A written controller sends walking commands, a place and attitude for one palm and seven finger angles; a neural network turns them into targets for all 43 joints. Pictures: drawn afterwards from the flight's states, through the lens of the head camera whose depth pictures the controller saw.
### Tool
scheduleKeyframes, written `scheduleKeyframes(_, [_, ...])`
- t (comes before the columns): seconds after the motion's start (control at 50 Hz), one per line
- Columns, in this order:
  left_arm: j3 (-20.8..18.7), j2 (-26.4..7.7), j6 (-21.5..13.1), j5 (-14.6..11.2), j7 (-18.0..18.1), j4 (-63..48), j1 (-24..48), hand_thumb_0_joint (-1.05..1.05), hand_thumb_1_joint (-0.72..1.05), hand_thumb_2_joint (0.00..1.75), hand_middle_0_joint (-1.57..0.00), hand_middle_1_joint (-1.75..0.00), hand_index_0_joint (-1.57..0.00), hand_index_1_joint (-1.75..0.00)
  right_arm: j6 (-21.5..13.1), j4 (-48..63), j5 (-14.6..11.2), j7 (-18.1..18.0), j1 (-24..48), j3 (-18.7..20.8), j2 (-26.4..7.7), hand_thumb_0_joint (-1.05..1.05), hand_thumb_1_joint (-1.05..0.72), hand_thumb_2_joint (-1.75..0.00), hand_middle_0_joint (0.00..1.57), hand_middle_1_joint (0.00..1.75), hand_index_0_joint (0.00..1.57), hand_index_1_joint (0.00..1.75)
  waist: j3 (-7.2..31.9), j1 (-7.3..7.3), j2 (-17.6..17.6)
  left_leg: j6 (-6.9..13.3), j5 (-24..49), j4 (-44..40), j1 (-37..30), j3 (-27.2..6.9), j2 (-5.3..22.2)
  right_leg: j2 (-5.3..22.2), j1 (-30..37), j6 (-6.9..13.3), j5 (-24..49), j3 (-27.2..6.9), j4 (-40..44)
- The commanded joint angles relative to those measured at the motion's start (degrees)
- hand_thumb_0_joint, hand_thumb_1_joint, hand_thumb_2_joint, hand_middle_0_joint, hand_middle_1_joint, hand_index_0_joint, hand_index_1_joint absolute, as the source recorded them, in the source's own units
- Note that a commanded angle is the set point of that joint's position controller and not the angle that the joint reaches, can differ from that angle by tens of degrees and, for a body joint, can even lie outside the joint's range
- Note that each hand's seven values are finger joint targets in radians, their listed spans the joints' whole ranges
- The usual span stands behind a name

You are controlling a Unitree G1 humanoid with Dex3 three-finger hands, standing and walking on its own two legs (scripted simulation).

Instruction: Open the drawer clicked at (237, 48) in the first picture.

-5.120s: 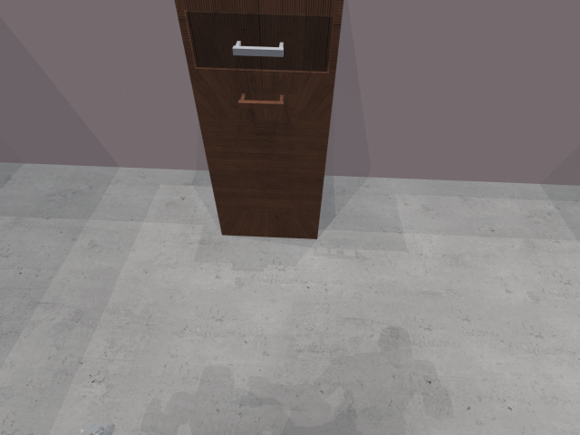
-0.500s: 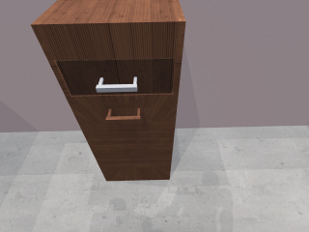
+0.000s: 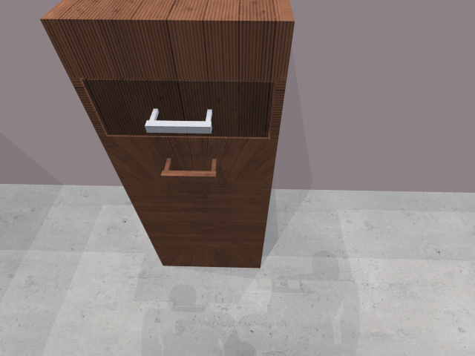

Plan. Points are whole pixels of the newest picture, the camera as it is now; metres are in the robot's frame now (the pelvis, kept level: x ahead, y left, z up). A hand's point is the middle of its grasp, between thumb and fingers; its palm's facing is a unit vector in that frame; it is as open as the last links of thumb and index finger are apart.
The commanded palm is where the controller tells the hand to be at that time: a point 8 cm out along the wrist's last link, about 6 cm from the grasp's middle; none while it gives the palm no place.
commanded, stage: look again from close up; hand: left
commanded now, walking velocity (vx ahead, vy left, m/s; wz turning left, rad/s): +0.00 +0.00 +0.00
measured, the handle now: (180, 120) +0.55 +0.16 +0.08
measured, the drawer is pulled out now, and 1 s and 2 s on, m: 0.00 0.00 0.00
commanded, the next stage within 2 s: shuffle to correct the standing spot in 0.42 s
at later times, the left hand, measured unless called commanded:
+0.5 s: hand out of the picture +0.02 +0.23 -0.17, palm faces +0.01 -0.97 -0.22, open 7.4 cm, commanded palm none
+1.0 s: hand out of the picture +0.00 +0.14 -0.18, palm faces +0.06 -0.98 -0.17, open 7.4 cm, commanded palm none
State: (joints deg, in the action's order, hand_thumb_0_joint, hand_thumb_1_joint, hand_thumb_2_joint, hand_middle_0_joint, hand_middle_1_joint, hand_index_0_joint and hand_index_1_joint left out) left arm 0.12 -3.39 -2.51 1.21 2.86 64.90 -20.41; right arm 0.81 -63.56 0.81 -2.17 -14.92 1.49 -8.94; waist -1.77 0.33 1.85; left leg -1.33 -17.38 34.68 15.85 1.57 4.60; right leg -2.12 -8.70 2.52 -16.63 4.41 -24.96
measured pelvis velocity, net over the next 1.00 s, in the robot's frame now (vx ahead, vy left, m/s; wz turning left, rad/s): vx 0.02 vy -0.01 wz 0.02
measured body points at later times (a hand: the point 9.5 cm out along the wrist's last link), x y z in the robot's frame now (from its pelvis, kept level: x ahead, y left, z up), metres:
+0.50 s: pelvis +0.00 +0.04 +0.00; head +0.00 +0.04 +0.45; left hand +0.02 +0.28 -0.15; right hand +0.00 -0.18 -0.16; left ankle -0.01 +0.14 -0.74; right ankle -0.04 -0.09 -0.74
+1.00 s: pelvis +0.02 -0.01 +0.00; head +0.04 -0.02 +0.45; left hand -0.01 +0.20 -0.16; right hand +0.00 -0.24 -0.16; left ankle -0.01 +0.10 -0.69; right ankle -0.02 -0.07 -0.74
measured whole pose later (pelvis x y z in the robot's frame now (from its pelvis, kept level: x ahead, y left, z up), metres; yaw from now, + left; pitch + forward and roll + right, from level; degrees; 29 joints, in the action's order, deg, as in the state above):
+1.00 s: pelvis +0.02 -0.01 +0.00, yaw +1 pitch +1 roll +1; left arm -1.3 -6.7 -1.0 1.9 1.5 61.0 -19.8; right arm 1.4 -63.4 1.6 -2.1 -18.0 2.0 -8.7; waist -1.0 0.1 -0.4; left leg 1.8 -28.3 55.1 24.2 4.7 2.5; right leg -1.1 -11.0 5.2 -19.1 8.5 -28.6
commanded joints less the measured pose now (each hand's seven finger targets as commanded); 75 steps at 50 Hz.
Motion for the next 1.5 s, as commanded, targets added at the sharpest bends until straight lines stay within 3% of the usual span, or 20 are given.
scheduleKeyframes(0.0, [-1.50, -10.15, -1.30, 0.07, 0.71, -4.04, -2.72, 0.00, 0.90, 0.90, -0.20, -0.30, -0.20, -0.30, -2.16, 5.08, -0.39, 0.78, -4.64, -0.36, -0.51, 0.00, -0.90, -0.90, 0.20, 0.30, 0.20, 0.30, 5.12, -1.92, -6.53, 1.73, 3.41, -4.70, -2.97, 0.64, -1.82, 11.59, 2.32, 2.80, 36.15, -8.15, -0.65])
scheduleKeyframes(0.04, [-0.94, -8.26, -0.60, -0.35, 0.56, -4.52, -2.52, 0.00, 0.90, 0.90, -0.20, -0.30, -0.20, -0.30, -2.57, 4.66, -0.20, 0.42, -5.83, -0.30, -3.26, 0.00, -0.90, -0.90, 0.20, 0.30, 0.20, 0.30, 2.72, -1.79, -3.73, 3.04, 14.02, -7.12, -5.59, -2.08, 1.53, 8.20, -2.71, 0.97, 22.60, -6.88, -1.30])
scheduleKeyframes(0.08, [-1.01, -8.60, 0.32, -0.27, 0.42, -4.32, -2.94, 0.00, 0.90, 0.90, -0.20, -0.30, -0.20, -0.30, -2.87, 4.13, 0.04, 0.15, -5.74, -0.54, -4.13, 0.00, -0.90, -0.90, 0.20, 0.30, 0.20, 0.30, 1.09, -0.73, 5.18, 3.93, 23.52, -6.92, -4.74, -3.40, 2.65, 6.56, -2.46, 0.41, 14.06, -5.17, -2.43])
scheduleKeyframes(0.18, [-0.67, -9.25, 1.14, -0.26, -0.15, -4.55, -1.59, 0.00, 0.90, 0.90, -0.20, -0.30, -0.20, -0.30, -2.61, 4.86, 0.05, 0.13, -3.40, -0.90, -5.08, 0.00, -0.90, -0.90, 0.20, 0.30, 0.20, 0.30, -3.00, -0.16, -1.67, 4.29, 15.60, -10.07, -2.45, -4.19, 1.97, 6.46, -3.65, -0.28, 8.68, -5.60, -0.38])
scheduleKeyframes(0.52, [-0.50, -11.30, 1.88, -0.51, -0.73, -4.00, 0.73, 0.00, 0.90, 0.90, -0.20, -0.30, -0.20, -0.30, -2.89, 1.83, 0.02, 0.40, -4.26, -1.61, -6.28, 0.00, -0.90, -0.90, 0.20, 0.30, 0.20, 0.30, -1.49, 0.08, -1.63, 4.56, 10.84, -14.73, -3.93, -4.62, 2.08, 7.08, -1.91, -1.20, 4.51, -4.75, 0.47])
scheduleKeyframes(0.62, [-0.93, -10.02, 3.09, 0.42, -1.50, -4.75, 0.92, 0.00, 0.90, 0.90, -0.20, -0.30, -0.20, -0.30, -1.91, 1.25, 0.48, -0.22, -6.36, 0.08, -8.40, 0.00, -0.90, -0.90, 0.20, 0.30, 0.20, 0.30, -4.46, -1.16, 2.33, 7.44, -0.33, -19.18, -4.60, -10.93, 7.62, 3.98, -9.99, -1.21, -3.97, -1.19, -5.75])
scheduleKeyframes(0.7, [-1.82, -9.19, 3.79, 0.82, -2.42, -6.74, 1.90, 0.00, 0.90, 0.90, -0.20, -0.30, -0.20, -0.30, -1.68, 1.86, 1.00, -0.88, -8.45, 1.37, -9.71, 0.00, -0.90, -0.90, 0.20, 0.30, 0.20, 0.30, -2.98, -2.15, 5.30, 12.08, 0.65, -19.54, -5.96, -16.04, 13.41, 3.58, -16.33, -0.70, -11.29, -1.20, -16.29])
scheduleKeyframes(0.78, [-2.24, -7.96, 2.87, 0.64, -2.71, -5.25, -3.48, 0.00, 0.90, 0.90, -0.20, -0.30, -0.20, -0.30, -1.77, 2.93, 0.83, -0.72, -5.19, 1.29, -8.09, 0.00, -0.90, -0.90, 0.20, 0.30, 0.20, 0.30, -0.29, 1.03, 0.66, 8.39, 2.24, -11.98, 3.41, -8.31, 8.08, 4.31, -2.20, -0.46, -1.66, -2.40, -1.33])
scheduleKeyframes(0.82, [-2.82, -11.81, 2.31, 0.56, -2.00, -3.78, -7.20, 0.00, 0.90, 0.90, -0.20, -0.30, -0.20, -0.30, -2.07, 4.15, 0.49, -0.21, -4.62, 0.15, -3.32, 0.00, -0.90, -0.90, 0.20, 0.30, 0.20, 0.30, -1.06, 1.92, -12.03, 4.12, -8.09, 0.07, 14.31, 3.18, -2.11, 13.60, 5.40, 3.61, -2.31, -13.68, 5.74])
scheduleKeyframes(0.84, [-3.44, -13.47, 1.99, 0.52, -1.66, -3.49, -9.47, 0.00, 0.90, 0.90, -0.20, -0.30, -0.20, -0.30, -1.70, 5.18, 0.52, -0.16, -1.98, 0.06, -2.51, 0.00, -0.90, -0.90, 0.20, 0.30, 0.20, 0.30, -1.83, 3.54, -18.69, 3.70, -15.07, 10.73, 16.40, 4.86, -3.48, 18.98, 3.21, 6.84, 0.55, -19.74, 10.95])
scheduleKeyframes(0.86, [-3.06, -12.30, 2.05, 0.66, -1.28, -3.33, -9.77, 0.00, 0.90, 0.90, -0.20, -0.30, -0.20, -0.30, -1.23, 5.77, 0.52, -0.27, -0.48, 0.34, -3.03, 0.00, -0.90, -0.90, 0.20, 0.30, 0.20, 0.30, -3.09, 3.50, -16.63, 4.00, -17.39, 18.75, 17.73, 2.98, -2.75, 21.09, 1.94, 9.69, 6.80, -20.85, 12.08])
scheduleKeyframes(0.9, [-2.55, -10.01, 1.77, 0.68, -0.81, -3.62, -7.10, 0.00, 0.90, 0.90, -0.20, -0.30, -0.20, -0.30, -1.42, 4.85, 0.49, 0.01, -0.92, 0.41, -1.45, 0.00, -0.90, -0.90, 0.20, 0.30, 0.20, 0.30, -4.00, 1.24, -6.39, 3.79, -13.24, 26.02, 18.43, 2.07, -1.58, 18.72, 1.86, 12.23, 21.79, -14.59, 8.41])
scheduleKeyframes(0.94, [-2.39, -9.78, 1.42, 0.85, -0.66, -4.02, -6.09, 0.00, 0.90, 0.90, -0.20, -0.30, -0.20, -0.30, -1.25, 4.72, 0.57, 0.39, -1.52, 0.43, -0.38, 0.00, -0.90, -0.90, 0.20, 0.30, 0.20, 0.30, -1.83, 0.51, -6.30, 3.08, -10.94, 23.38, 15.73, 3.85, -1.83, 15.80, 1.80, 11.38, 29.40, -9.06, 6.54])
scheduleKeyframes(1.0, [-2.15, -9.32, 1.46, 0.80, -0.61, -4.10, -5.67, 0.00, 0.90, 0.90, -0.20, -0.30, -0.20, -0.30, -1.24, 5.02, 0.34, 0.37, -0.93, -0.17, 0.77, 0.00, -0.90, -0.90, 0.20, 0.30, 0.20, 0.30, -1.59, 0.24, -6.22, 2.57, -7.70, 13.54, 10.21, 5.05, -1.95, 14.75, -0.35, 10.32, 31.61, -7.91, 6.38])
scheduleKeyframes(1.06, [-1.31, -8.18, 0.94, -0.01, -0.67, -3.32, -5.16, 0.00, 0.90, 0.90, -0.20, -0.30, -0.20, -0.30, -1.86, 3.04, -0.13, 0.02, -3.13, -1.24, 1.95, 0.00, -0.90, -0.90, 0.20, 0.30, 0.20, 0.30, 0.73, -0.81, -4.20, 2.03, 3.22, -3.26, -1.61, 3.95, -2.46, 11.85, -1.47, 6.40, 31.43, -6.04, 2.89])
scheduleKeyframes(1.1, [-0.94, -6.53, 0.79, -0.51, -0.63, -2.94, -6.05, 0.00, 0.90, 0.90, -0.20, -0.30, -0.20, -0.30, -2.73, 1.97, -0.19, -0.43, -4.52, -0.99, -1.72, 0.00, -0.90, -0.90, 0.20, 0.30, 0.20, 0.30, 2.63, -0.80, 0.30, 4.15, 23.89, -9.67, -10.42, -1.60, 3.36, 9.00, -4.28, 1.06, 24.44, -4.76, -0.40])
scheduleKeyframes(1.14, [-0.67, -5.44, 1.07, -0.36, 0.00, -2.34, -6.84, 0.00, 0.90, 0.90, -0.20, -0.30, -0.20, -0.30, -2.59, 2.04, -0.17, -1.10, -2.94, -1.04, -4.10, 0.00, -0.90, -0.90, 0.20, 0.30, 0.20, 0.30, 1.62, 0.21, 2.82, 7.09, 31.86, -6.74, -9.42, -4.53, 7.11, 7.17, -4.18, -1.80, 12.72, -4.83, 2.60])
scheduleKeyframes(1.16, [-0.67, -5.74, 1.31, -0.41, 0.16, -1.81, -6.65, 0.00, 0.90, 0.90, -0.20, -0.30, -0.20, -0.30, -2.64, 1.78, -0.34, -1.24, -1.64, -1.21, -3.37, 0.00, -0.90, -0.90, 0.20, 0.30, 0.20, 0.30, 0.13, 0.58, 6.87, 7.41, 32.43, -7.82, -8.29, -4.88, 6.59, 7.42, -3.61, -2.29, 11.85, -4.89, 3.16])
scheduleKeyframes(1.32, [-0.30, -7.58, 0.92, -0.34, -0.04, -1.10, -5.24, 0.00, 0.90, 0.90, -0.20, -0.30, -0.20, -0.30, -2.23, 1.30, -0.34, -1.07, -0.72, -1.63, -2.98, 0.00, -0.90, -0.90, 0.20, 0.30, 0.20, 0.30, -0.20, 0.07, -4.15, 4.21, 18.46, -11.01, -7.31, -1.46, 2.74, 10.16, 1.07, -2.53, 25.47, -5.52, 5.35])
scheduleKeyframes(1.48, [-0.47, -8.46, 1.07, -0.47, 0.09, -1.76, -4.74, 0.00, 0.90, 0.90, -0.20, -0.30, -0.20, -0.30, -2.06, 0.40, -0.09, -0.79, -1.14, -2.01, -3.21, 0.00, -0.90, -0.90, 0.20, 0.30, 0.20, 0.30, -1.45, 0.53, -4.04, 3.78, 15.37, -12.33, -6.07, -0.70, 2.04, 10.60, 2.18, -2.51, 26.26, -5.80, 5.68])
